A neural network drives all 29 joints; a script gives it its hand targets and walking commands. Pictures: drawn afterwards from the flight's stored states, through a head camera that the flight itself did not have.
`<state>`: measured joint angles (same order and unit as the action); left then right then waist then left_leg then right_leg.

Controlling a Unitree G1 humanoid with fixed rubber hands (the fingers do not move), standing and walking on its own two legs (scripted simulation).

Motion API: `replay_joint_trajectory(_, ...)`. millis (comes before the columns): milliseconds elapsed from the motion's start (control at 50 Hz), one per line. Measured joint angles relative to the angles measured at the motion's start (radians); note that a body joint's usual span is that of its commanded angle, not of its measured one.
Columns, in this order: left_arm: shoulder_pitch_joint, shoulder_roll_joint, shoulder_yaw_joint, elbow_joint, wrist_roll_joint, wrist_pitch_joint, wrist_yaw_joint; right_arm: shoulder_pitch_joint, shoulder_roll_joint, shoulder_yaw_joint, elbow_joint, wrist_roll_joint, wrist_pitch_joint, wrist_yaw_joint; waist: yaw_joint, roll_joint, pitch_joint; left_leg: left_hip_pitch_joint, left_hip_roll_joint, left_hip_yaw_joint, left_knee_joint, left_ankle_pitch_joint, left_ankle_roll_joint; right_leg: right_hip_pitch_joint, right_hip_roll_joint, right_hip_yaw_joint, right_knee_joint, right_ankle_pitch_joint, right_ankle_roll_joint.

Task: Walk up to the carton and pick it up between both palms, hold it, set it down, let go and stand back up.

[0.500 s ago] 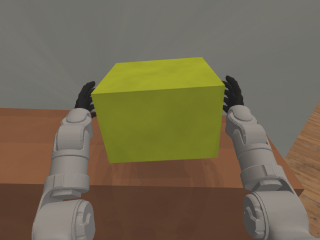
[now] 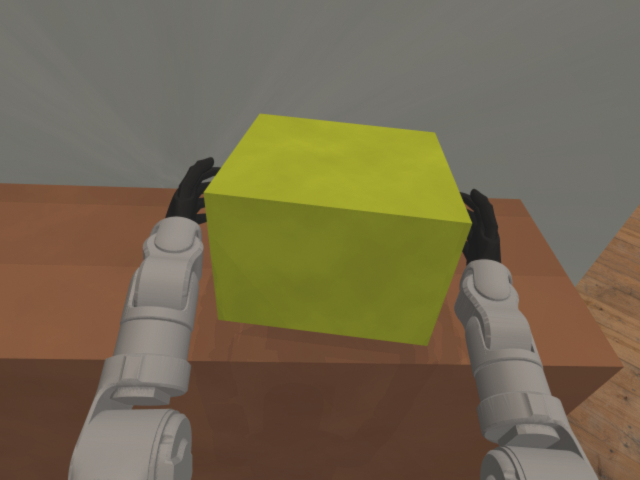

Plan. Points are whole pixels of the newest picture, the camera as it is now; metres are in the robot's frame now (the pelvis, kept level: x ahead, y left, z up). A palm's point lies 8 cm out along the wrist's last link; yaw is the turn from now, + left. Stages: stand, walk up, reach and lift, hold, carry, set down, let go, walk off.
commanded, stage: set down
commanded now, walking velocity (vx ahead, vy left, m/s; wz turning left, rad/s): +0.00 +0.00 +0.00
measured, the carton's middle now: (335, 218) +0.47 +0.00 +0.11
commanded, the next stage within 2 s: none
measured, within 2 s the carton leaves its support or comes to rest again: neither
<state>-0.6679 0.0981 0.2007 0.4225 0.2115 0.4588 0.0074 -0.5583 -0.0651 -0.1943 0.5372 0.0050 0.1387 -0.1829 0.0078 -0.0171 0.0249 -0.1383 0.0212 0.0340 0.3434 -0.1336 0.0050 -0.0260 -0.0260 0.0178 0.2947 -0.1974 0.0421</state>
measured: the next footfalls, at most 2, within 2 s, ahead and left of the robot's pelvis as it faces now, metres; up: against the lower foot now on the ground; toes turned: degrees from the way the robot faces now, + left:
none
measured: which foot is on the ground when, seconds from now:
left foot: down 0.00-1.00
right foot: down 0.00-1.00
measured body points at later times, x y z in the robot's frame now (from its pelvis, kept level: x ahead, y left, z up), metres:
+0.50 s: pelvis +0.00 +0.00 +0.00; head -0.02 +0.01 +0.45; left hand +0.38 +0.21 +0.13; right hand +0.39 -0.16 +0.14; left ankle +0.04 +0.12 -0.75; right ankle -0.02 -0.14 -0.75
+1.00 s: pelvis +0.01 +0.00 +0.00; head +0.02 +0.02 +0.45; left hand +0.41 +0.21 +0.10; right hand +0.40 -0.16 +0.11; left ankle +0.04 +0.12 -0.75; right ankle -0.02 -0.14 -0.75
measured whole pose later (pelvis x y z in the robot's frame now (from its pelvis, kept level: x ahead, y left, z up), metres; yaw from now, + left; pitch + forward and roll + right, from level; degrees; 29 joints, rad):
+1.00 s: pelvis +0.01 +0.00 +0.00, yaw +0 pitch -4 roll -1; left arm -0.61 0.09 0.34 0.54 0.21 0.29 -0.11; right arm -0.55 -0.01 -0.20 0.58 -0.04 0.05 -0.19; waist 0.01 -0.03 0.08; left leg -0.12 0.02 0.03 0.34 -0.15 0.00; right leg 0.00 -0.03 0.02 0.27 -0.20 0.04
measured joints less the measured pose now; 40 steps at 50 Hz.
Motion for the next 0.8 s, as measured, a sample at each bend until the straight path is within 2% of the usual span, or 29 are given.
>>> replay_joint_trajectory(120, 0.025, -0.003, 0.039, 0.000, 0.000, 0.000, -0.036, -0.005, 0.012, 0.000, -0.014, 0.006, 0.023, 0.000, 0.000, 0.000, 0.000, 0.013, 0.000, 0.000, 0.000, -0.004, 0.000, 0.015, 0.000, 0.000, -0.003, -0.002, 0.000)
replay_joint_trajectory(400, 0.057, -0.003, 0.107, 0.002, 0.000, -0.001, -0.087, -0.017, 0.043, 0.000, -0.002, 0.004, 0.016, 0.003, 0.000, 0.000, 0.001, 0.024, 0.000, 0.000, 0.000, -0.003, 0.000, 0.026, 0.000, 0.000, -0.003, -0.002, 0.000)
replay_joint_trajectory(520, 0.057, -0.003, 0.138, 0.044, 0.000, -0.022, -0.120, -0.024, 0.044, 0.000, 0.034, -0.038, 0.008, 0.013, 0.000, 0.000, 0.025, 0.024, 0.000, 0.000, 0.000, -0.003, 0.000, 0.026, 0.000, 0.000, -0.003, -0.002, 0.000)
replay_joint_trajectory(620, 0.057, -0.003, 0.136, 0.061, 0.000, -0.059, -0.117, -0.022, 0.045, -0.004, 0.043, -0.049, -0.021, 0.014, 0.000, 0.000, 0.064, 0.024, 0.000, 0.000, 0.000, -0.004, 0.000, 0.026, 0.000, 0.000, -0.004, -0.002, 0.000)
replay_joint_trajectory(720, 0.057, -0.003, 0.103, 0.062, 0.000, -0.113, -0.075, -0.009, 0.045, -0.004, 0.043, -0.049, -0.078, 0.004, 0.000, 0.000, 0.064, 0.019, 0.000, 0.000, 0.000, -0.009, -0.001, 0.026, 0.000, 0.000, -0.014, -0.002, 0.000)
replay_joint_trajectory(800, 0.057, -0.003, 0.101, 0.069, 0.000, -0.137, -0.072, -0.004, 0.045, -0.004, 0.044, -0.049, -0.091, 0.000, 0.000, 0.000, 0.046, 0.015, 0.000, 0.000, 0.000, -0.016, -0.001, 0.026, 0.000, -0.001, -0.023, -0.003, 0.000)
